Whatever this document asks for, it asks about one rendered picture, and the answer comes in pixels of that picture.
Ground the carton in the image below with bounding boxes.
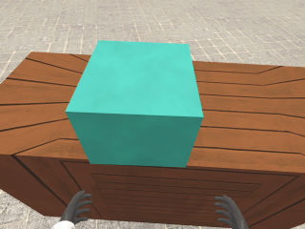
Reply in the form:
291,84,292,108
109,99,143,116
65,40,204,168

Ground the left robot hand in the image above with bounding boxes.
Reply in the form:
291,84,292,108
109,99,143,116
59,190,92,225

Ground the right robot hand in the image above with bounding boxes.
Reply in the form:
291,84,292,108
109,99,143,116
214,195,249,229

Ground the pedestal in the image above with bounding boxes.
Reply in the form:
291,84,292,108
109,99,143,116
0,52,305,229

